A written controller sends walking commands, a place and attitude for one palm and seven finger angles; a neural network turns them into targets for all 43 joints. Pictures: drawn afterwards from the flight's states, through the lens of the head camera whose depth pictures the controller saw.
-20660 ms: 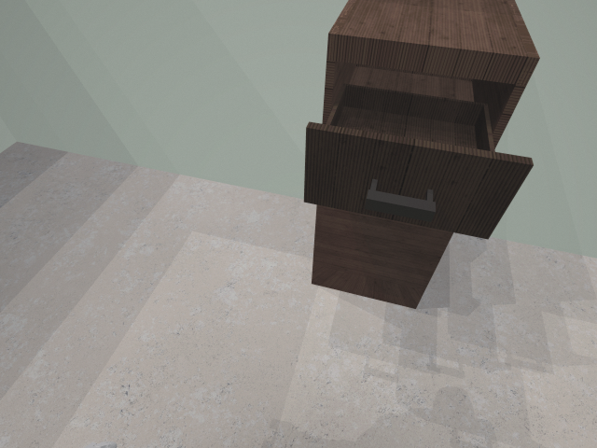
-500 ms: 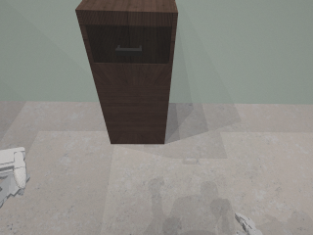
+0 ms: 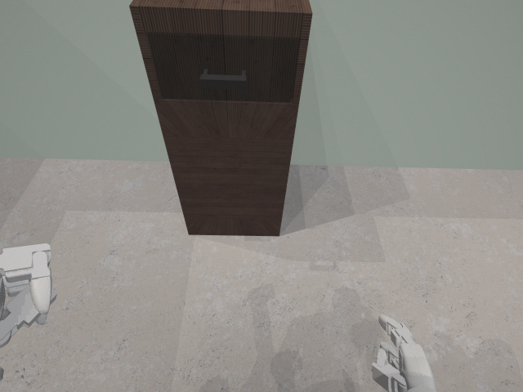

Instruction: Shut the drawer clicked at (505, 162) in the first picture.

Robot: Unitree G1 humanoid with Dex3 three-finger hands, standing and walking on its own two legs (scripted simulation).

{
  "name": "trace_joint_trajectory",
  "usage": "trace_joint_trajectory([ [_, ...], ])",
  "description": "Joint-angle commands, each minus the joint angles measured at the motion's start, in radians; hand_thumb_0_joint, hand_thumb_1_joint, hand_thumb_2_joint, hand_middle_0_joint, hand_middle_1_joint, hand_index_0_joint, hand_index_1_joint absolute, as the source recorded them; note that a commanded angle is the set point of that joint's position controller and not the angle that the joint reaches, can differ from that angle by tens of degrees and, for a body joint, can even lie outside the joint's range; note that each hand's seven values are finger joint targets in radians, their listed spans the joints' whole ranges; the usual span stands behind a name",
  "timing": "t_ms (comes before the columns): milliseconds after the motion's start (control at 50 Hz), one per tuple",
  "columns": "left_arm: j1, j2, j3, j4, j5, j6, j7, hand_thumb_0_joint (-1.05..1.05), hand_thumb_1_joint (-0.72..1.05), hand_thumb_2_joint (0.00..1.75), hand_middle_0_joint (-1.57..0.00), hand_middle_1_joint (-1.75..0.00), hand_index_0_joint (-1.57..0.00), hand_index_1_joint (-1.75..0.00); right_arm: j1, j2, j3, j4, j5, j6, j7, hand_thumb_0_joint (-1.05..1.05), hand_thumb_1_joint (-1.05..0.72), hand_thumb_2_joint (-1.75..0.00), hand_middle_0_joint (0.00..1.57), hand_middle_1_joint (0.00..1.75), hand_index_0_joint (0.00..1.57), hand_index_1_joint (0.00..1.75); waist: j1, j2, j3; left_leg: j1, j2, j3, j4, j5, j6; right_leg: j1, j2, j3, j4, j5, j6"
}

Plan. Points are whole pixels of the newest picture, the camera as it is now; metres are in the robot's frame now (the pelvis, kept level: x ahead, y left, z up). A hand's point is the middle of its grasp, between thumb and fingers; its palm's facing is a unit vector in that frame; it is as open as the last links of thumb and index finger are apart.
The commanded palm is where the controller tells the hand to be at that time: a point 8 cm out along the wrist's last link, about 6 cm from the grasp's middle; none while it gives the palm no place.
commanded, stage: let the arm hang, fingers relaxed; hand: left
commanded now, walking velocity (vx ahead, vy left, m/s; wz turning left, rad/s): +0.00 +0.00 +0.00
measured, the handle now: (224, 77) +0.82 +0.16 +0.04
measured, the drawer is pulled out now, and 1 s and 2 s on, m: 0.00 0.00 0.00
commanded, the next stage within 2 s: look to check the result in 1.14 s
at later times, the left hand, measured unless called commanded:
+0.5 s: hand out of the picture -0.07 +0.20 -0.18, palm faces +0.04 -0.97 -0.23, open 4.1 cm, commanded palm none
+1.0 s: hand out of the picture -0.05 +0.14 -0.18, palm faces +0.06 -0.99 -0.13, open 7.3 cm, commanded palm none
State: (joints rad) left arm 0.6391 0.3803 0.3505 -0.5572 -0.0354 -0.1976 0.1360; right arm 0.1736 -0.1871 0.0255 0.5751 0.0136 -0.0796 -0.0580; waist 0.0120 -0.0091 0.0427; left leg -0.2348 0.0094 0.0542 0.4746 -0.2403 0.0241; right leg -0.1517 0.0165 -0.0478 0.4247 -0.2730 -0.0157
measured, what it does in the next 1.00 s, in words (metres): stands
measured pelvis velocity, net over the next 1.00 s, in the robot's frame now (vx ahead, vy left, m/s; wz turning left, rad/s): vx -0.03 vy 0.00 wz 0.01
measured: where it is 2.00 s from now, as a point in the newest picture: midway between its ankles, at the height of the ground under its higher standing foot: outside the picture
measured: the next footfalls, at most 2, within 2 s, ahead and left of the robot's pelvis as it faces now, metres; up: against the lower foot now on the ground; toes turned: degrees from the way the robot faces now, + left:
none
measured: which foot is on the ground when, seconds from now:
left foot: down 0.00-1.00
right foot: down 0.00-1.00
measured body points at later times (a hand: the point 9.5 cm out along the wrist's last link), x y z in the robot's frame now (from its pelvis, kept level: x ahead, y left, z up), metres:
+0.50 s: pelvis -0.03 +0.01 +0.00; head +0.00 +0.02 +0.45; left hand -0.07 +0.26 -0.16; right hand -0.04 -0.23 -0.15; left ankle +0.01 +0.10 -0.74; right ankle -0.03 -0.11 -0.74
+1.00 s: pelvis -0.03 +0.00 +0.00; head -0.03 +0.00 +0.45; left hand -0.05 +0.19 -0.16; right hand -0.05 -0.19 -0.17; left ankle +0.01 +0.10 -0.74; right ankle -0.03 -0.11 -0.74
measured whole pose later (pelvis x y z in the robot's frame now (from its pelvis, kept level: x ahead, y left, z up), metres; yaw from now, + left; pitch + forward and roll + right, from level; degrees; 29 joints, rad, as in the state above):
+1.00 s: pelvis -0.03 +0.00 +0.00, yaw +1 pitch -2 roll +0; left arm 0.31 0.07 0.01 1.16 0.02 -0.01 0.04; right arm 0.32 -0.09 0.00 1.13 -0.02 0.01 -0.04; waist -0.01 0.01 0.03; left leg -0.23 -0.01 0.05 0.43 -0.17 0.03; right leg -0.17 -0.01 -0.06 0.45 -0.25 -0.02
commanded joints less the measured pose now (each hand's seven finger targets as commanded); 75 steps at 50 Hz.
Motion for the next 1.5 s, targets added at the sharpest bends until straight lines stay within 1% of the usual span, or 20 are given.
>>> trace_joint_trajectory([
  [0, 0.011, 0.148, 0.120, -0.212, -0.012, -0.061, 0.024, 0.00, 0.90, 0.90, -1.40, -1.60, -1.40, -1.60, -0.057, -0.129, -0.059, -0.145, -0.003, -0.049, -0.013, 0.00, -0.90, -0.90, 0.20, 0.30, 0.20, 0.30, -0.006, 0.088, -0.142, 0.054, 0.071, -0.098, -0.079, 0.294, 0.001, 0.047, -0.052, 0.075, -0.040, 0.304, 0.014],
  [20, -0.136, 0.020, -0.290, 0.630, 0.053, 0.061, -0.102, 0.00, 0.90, 0.90, -1.40, -1.60, -1.40, -1.60, -0.110, -0.257, -0.111, 0.101, 0.011, -0.117, 0.081, 0.00, -0.90, -0.90, 0.20, 0.30, 0.20, 0.30, -0.058, 0.036, -0.058, 0.025, 0.093, -0.098, 0.081, 0.400, -0.002, -0.146, -0.122, 0.017, 0.084, 0.326, -0.009],
  [40, -0.156, 0.040, -0.225, 0.670, 0.067, 0.142, -0.126, 0.00, 0.90, 0.90, -1.36, -1.56, -1.36, -1.56, -0.007, -0.282, -0.122, 0.121, 0.000, -0.042, 0.081, 0.00, -0.90, -0.90, 0.20, 0.30, 0.20, 0.30, -0.031, 0.031, -0.112, 0.029, 0.107, -0.105, 0.066, 0.408, 0.005, -0.145, -0.141, 0.090, 0.072, 0.254, -0.018],
  [60, -0.174, 0.011, -0.238, 0.699, 0.073, 0.164, -0.128, 0.00, 0.90, 0.90, -1.32, -1.51, -1.32, -1.51, 0.014, -0.236, -0.108, 0.109, -0.008, -0.012, 0.076, 0.00, -0.90, -0.90, 0.20, 0.30, 0.20, 0.30, -0.034, -0.006, -0.137, 0.007, 0.111, -0.117, 0.072, 0.323, 0.022, -0.133, -0.129, 0.062, 0.081, 0.200, -0.019],
  [100, -0.249, 0.004, -0.259, 0.808, 0.071, 0.175, -0.134, 0.00, 0.90, 0.90, -1.24, -1.43, -1.24, -1.43, -0.006, -0.229, -0.085, 0.103, -0.025, 0.012, 0.069, 0.00, -0.90, -0.90, 0.20, 0.30, 0.20, 0.30, -0.023, -0.085, -0.103, -0.072, 0.117, -0.170, 0.032, 0.222, 0.053, -0.109, -0.112, 0.064, 0.087, 0.135, -0.016],
  [120, -0.280, 0.011, -0.267, 0.873, 0.072, 0.175, -0.134, 0.00, 0.90, 0.90, -1.20, -1.38, -1.20, -1.38, -0.010, -0.220, -0.080, 0.110, -0.031, 0.019, 0.068, 0.00, -0.90, -0.90, 0.20, 0.30, 0.20, 0.30, -0.018, -0.135, -0.111, -0.069, 0.108, -0.169, 0.028, 0.234, 0.048, -0.087, -0.120, 0.080, 0.079, 0.157, -0.023],
  [140, -0.311, 0.016, -0.273, 0.941, 0.069, 0.177, -0.134, 0.00, 0.90, 0.90, -1.16, -1.34, -1.16, -1.34, -0.015, -0.226, -0.078, 0.127, -0.034, 0.027, 0.065, 0.00, -0.90, -0.90, 0.20, 0.30, 0.20, 0.30, -0.018, -0.149, -0.109, -0.061, 0.094, -0.166, 0.028, 0.238, 0.044, -0.074, -0.132, 0.095, 0.065, 0.182, -0.033],
  [180, -0.361, 0.007, -0.290, 1.091, 0.062, 0.189, -0.128, 0.00, 0.90, 0.90, -1.08, -1.25, -1.08, -1.25, -0.018, -0.208, -0.067, 0.174, -0.040, 0.049, 0.060, 0.00, -0.90, -0.90, 0.20, 0.30, 0.20, 0.30, -0.020, -0.096, -0.089, -0.032, 0.083, -0.161, -0.006, 0.234, 0.033, -0.073, -0.134, 0.103, 0.045, 0.169, -0.036],
  [220, -0.375, -0.009, -0.308, 1.225, 0.057, 0.201, -0.121, 0.00, 0.90, 0.90, -1.00, -1.17, -1.00, -1.17, -0.018, -0.182, -0.049, 0.225, -0.041, 0.066, 0.057, 0.00, -0.90, -0.90, 0.20, 0.30, 0.20, 0.30, -0.009, 0.013, -0.061, -0.037, 0.089, -0.168, -0.065, 0.197, 0.029, -0.048, -0.115, 0.098, 0.015, 0.082, -0.021],
  [260, -0.371, -0.023, -0.318, 1.346, 0.051, 0.202, -0.120, 0.00, 0.90, 0.90, -0.92, -1.08, -0.92, -1.08, -0.009, -0.160, -0.038, 0.281, -0.039, 0.072, 0.052, 0.00, -0.90, -0.90, 0.20, 0.30, 0.20, 0.30, -0.006, 0.088, -0.043, -0.044, 0.085, -0.167, -0.105, 0.124, 0.026, -0.025, -0.113, 0.101, -0.021, 0.039, -0.021],
  [360, -0.326, -0.071, -0.315, 1.537, 0.047, 0.196, -0.117, 0.00, 0.90, 0.90, -0.72, -0.86, -0.72, -0.86, 0.067, -0.112, -0.037, 0.393, -0.037, 0.082, 0.034, 0.00, -0.90, -0.90, 0.20, 0.30, 0.20, 0.30, -0.009, 0.165, -0.032, -0.024, 0.082, -0.164, -0.142, 0.013, 0.022, -0.002, -0.113, 0.099, -0.089, 0.016, -0.035],
  [400, -0.314, -0.077, -0.324, 1.585, 0.043, 0.193, -0.118, 0.00, 0.90, 0.90, -0.64, -0.78, -0.64, -0.78, 0.100, -0.105, -0.039, 0.429, -0.035, 0.085, 0.031, 0.00, -0.90, -0.90, 0.20, 0.30, 0.20, 0.30, -0.013, 0.139, -0.023, -0.009, 0.082, -0.160, -0.148, -0.006, 0.021, -0.018, -0.115, 0.096, -0.104, 0.007, -0.039],
  [440, -0.311, -0.088, -0.330, 1.622, 0.043, 0.192, -0.116, 0.00, 0.90, 0.90, -0.56, -0.69, -0.56, -0.69, 0.136, -0.100, -0.040, 0.458, -0.031, 0.087, 0.028, 0.00, -0.90, -0.90, 0.20, 0.30, 0.20, 0.30, -0.019, 0.065, -0.008, 0.009, 0.089, -0.163, -0.148, 0.010, 0.024, -0.032, -0.114, 0.088, -0.114, 0.004, -0.037],
  [620, -0.240, -0.135, -0.337, 1.711, 0.043, 0.193, -0.103, 0.00, 0.90, 0.90, -0.20, -0.30, -0.20, -0.30, 0.221, -0.053, -0.040, 0.535, -0.027, 0.090, 0.020, 0.00, -0.90, -0.90, 0.20, 0.30, 0.20, 0.30, -0.017, 0.000, 0.061, 0.001, 0.088, -0.155, -0.172, -0.032, 0.030, -0.077, -0.106, 0.078, -0.112, -0.041, -0.032],
  [800, -0.215, -0.191, -0.330, 1.721, 0.046, 0.191, -0.094, 0.00, 0.90, 0.90, -0.20, -0.30, -0.20, -0.30, 0.245, 0.001, -0.044, 0.554, -0.033, 0.087, 0.017, 0.00, -0.90, -0.90, 0.20, 0.30, 0.20, 0.30, -0.020, 0.019, 0.096, -0.015, 0.076, -0.147, -0.171, -0.055, 0.029, -0.123, -0.102, 0.086, -0.101, -0.060, -0.032],
  [980, -0.228, -0.205, -0.323, 1.706, 0.047, 0.182, -0.093, 0.00, 0.90, 0.90, -0.20, -0.30, -0.20, -0.30, 0.249, 0.020, -0.047, 0.551, -0.033, 0.080, 0.015, 0.00, -0.90, -0.90, 0.20, 0.30, 0.20, 0.30, -0.023, 0.022, 0.090, -0.010, 0.072, -0.130, -0.148, 0.004, 0.023, -0.115, -0.107, 0.091, -0.104, -0.020, -0.033],
  [1100, -0.235, -0.201, -0.322, 1.709, 0.044, 0.180, -0.093, 0.00, 0.90, 0.90, -0.20, -0.30, -0.20, -0.30, 0.243, 0.019, -0.045, 0.554, -0.032, 0.078, 0.012, 0.00, -0.90, -0.90, 0.20, 0.30, 0.20, 0.30, -0.023, 0.041, 0.082, 0.016, 0.074, -0.122, -0.136, 0.053, 0.019, -0.106, -0.111, 0.095, -0.111, 0.006, -0.036],
  [1220, -0.237, -0.187, -0.322, 1.708, 0.044, 0.179, -0.094, 0.00, 0.90, 0.90, -0.20, -0.30, -0.20, -0.30, 0.240, 0.004, -0.047, 0.555, -0.030, 0.081, 0.013, 0.00, -0.90, -0.90, 0.20, 0.30, 0.20, 0.30, -0.022, 0.009, 0.077, 0.028, 0.073, -0.115, -0.123, 0.065, 0.016, -0.101, -0.113, 0.096, -0.124, -0.005, -0.036],
  [1360, -0.257, -0.179, -0.323, 1.713, 0.041, 0.179, -0.094, 0.00, 0.90, 0.90, -0.20, -0.30, -0.20, -0.30, 0.229, -0.003, -0.045, 0.563, -0.032, 0.082, 0.013, 0.00, -0.90, -0.90, 0.20, 0.30, 0.20, 0.30, -0.026, 0.014, 0.077, 0.041, 0.077, -0.115, -0.124, 0.078, 0.013, -0.094, -0.115, 0.101, -0.132, -0.004, -0.038],
  [1480, -0.264, -0.174, -0.323, 1.716, 0.041, 0.177, -0.095, 0.00, 0.90, 0.90, -0.20, -0.30, -0.20, -0.30, 0.213, -0.015, -0.044, 0.565, -0.030, 0.077, 0.010, 0.00, -0.90, -0.90, 0.20, 0.30, 0.20, 0.30, -0.023, 0.027, 0.061, 0.055, 0.086, -0.118, -0.130, 0.125, 0.014, -0.066, -0.113, 0.094, -0.123, 0.056, -0.034],
])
